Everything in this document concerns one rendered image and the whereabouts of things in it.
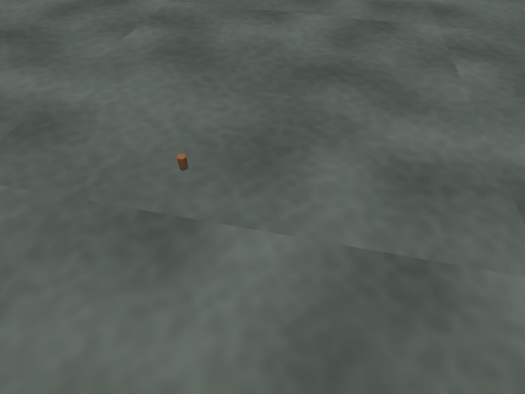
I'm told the tin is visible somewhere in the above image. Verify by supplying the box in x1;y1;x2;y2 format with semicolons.
177;153;188;167

